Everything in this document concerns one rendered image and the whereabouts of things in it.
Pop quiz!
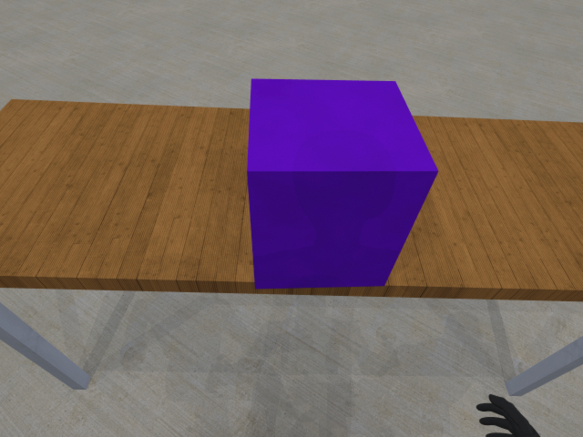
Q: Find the carton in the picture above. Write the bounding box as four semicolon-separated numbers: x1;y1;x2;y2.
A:
247;78;438;289

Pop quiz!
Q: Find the right robot hand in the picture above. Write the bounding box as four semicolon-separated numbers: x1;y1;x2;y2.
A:
476;394;540;437

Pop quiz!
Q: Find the table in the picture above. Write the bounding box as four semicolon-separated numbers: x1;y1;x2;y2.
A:
0;99;583;396

